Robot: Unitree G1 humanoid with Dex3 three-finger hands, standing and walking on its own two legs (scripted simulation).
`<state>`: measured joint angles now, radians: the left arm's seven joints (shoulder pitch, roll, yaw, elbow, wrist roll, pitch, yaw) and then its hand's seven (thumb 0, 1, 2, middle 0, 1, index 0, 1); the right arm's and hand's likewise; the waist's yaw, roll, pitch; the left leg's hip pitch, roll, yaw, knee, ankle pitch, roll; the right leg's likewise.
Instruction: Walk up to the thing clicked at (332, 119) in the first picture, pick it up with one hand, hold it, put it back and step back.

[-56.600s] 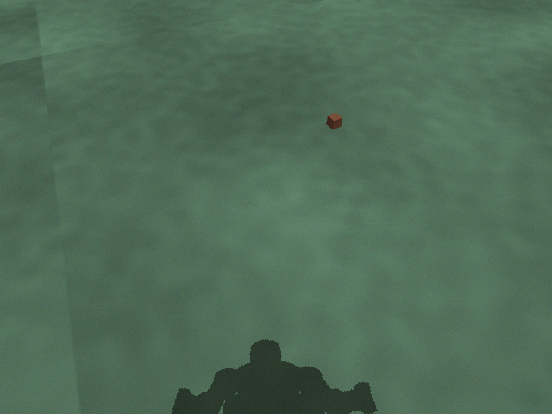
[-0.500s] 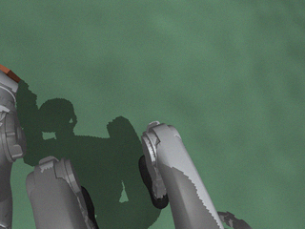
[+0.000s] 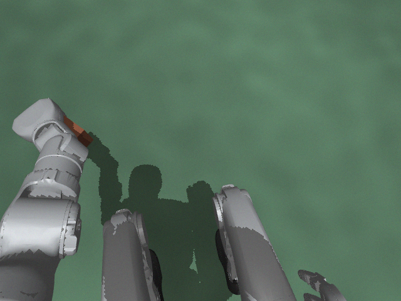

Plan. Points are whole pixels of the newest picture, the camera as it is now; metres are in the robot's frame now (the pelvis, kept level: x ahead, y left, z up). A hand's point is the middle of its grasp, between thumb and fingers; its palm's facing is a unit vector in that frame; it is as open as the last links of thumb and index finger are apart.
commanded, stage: lift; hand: left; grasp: from above
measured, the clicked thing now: (68, 137) +0.50 +0.23 -0.11
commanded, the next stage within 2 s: hold in 0.84 s
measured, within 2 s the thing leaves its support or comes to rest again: neither
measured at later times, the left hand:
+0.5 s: hand out of the picture +0.41 +0.22 +0.12, palm faces -0.35 -0.30 -0.89, open 9.9 cm
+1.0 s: hand out of the picture +0.42 +0.23 +0.22, palm faces -0.31 -0.35 -0.88, open 9.9 cm
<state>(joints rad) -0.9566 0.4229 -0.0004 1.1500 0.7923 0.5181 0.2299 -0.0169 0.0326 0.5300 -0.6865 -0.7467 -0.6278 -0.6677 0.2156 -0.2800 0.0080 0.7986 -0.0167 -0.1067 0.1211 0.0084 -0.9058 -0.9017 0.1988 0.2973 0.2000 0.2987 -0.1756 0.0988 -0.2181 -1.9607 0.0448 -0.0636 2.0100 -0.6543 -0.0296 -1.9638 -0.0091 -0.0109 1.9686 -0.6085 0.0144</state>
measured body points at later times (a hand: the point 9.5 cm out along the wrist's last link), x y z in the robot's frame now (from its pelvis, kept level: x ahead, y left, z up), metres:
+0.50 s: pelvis +0.04 -0.01 +0.20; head +0.13 -0.01 +0.64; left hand +0.43 +0.23 +0.17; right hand +0.13 -0.28 +0.07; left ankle +0.08 +0.14 -0.41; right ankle +0.10 -0.13 -0.41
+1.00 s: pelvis +0.09 +0.00 +0.29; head +0.14 +0.00 +0.73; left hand +0.44 +0.24 +0.27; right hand +0.15 -0.25 +0.15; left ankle +0.08 +0.14 -0.41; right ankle +0.10 -0.13 -0.41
